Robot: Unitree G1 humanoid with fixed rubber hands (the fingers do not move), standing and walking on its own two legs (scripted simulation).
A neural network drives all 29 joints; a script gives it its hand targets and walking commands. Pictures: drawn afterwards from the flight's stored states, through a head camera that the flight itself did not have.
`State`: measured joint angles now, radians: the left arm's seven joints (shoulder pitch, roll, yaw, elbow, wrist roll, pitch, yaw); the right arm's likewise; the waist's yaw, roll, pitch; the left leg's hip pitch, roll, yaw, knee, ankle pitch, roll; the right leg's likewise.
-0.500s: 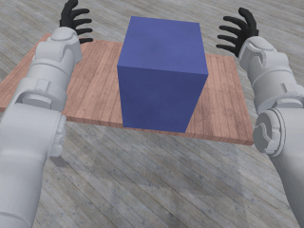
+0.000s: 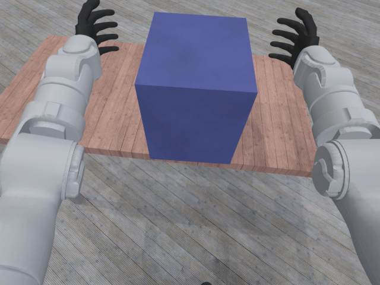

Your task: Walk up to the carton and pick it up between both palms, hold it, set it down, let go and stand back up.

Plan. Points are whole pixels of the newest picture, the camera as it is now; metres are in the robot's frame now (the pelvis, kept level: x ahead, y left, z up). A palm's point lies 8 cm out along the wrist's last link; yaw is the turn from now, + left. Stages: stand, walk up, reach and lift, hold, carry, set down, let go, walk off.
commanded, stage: reach and lift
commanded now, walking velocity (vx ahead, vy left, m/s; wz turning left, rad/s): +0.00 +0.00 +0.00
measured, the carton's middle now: (194, 93) +0.56 -0.06 +0.04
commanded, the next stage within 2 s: none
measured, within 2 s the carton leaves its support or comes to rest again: neither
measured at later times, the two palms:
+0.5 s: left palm (95, 73) +0.53 +0.15 +0.14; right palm (288, 81) +0.47 -0.24 +0.14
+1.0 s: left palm (113, 79) +0.54 +0.12 +0.11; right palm (275, 83) +0.49 -0.23 +0.12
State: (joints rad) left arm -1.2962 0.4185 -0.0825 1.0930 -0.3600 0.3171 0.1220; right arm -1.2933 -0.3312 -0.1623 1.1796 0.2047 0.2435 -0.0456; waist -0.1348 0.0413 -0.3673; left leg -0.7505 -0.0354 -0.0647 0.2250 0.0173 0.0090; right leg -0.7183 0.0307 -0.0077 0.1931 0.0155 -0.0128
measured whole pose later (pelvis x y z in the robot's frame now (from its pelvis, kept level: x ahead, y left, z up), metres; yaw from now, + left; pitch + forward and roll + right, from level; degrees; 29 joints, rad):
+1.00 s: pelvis +0.01 +0.01 +0.00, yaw -1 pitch +34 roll +0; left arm -1.18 0.28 0.04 1.21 -0.22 -0.01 0.06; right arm -1.14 -0.25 -0.23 1.15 0.08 -0.02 0.02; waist -0.10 0.06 -0.35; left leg -0.79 -0.05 -0.04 0.17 0.03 0.03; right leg -0.79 0.01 0.02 0.19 0.01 0.00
